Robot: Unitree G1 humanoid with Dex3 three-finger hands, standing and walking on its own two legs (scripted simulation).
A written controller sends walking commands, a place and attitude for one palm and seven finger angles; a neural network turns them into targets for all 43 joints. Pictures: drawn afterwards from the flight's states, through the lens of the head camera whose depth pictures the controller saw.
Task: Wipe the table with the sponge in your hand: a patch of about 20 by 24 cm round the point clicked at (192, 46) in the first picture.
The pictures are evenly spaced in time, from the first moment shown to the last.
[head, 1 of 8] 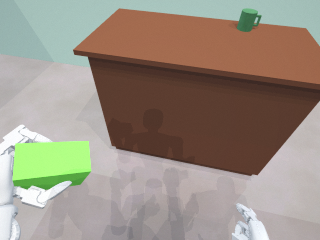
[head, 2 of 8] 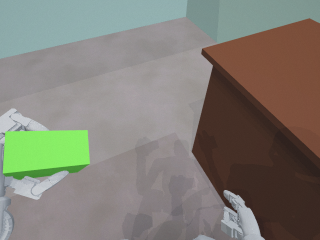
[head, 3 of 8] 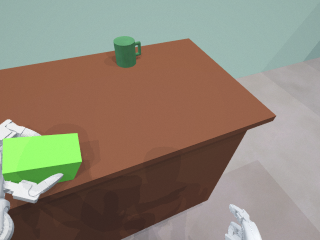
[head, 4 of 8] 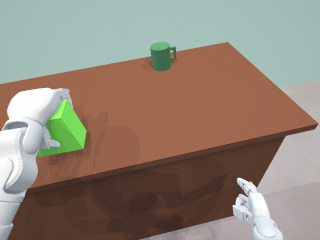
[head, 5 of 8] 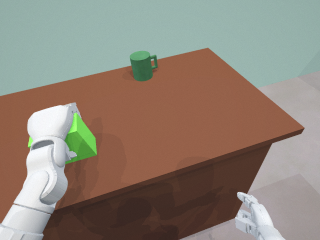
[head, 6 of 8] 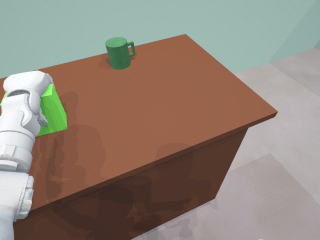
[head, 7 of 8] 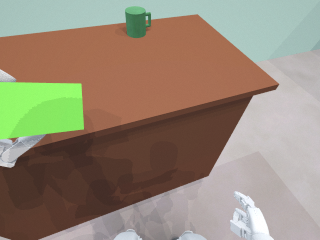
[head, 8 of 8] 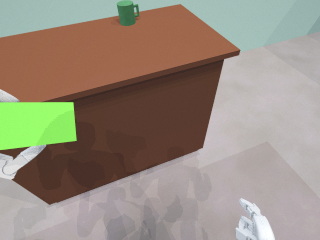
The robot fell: no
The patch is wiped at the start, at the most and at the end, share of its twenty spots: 0.00 1.00 1.00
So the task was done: yes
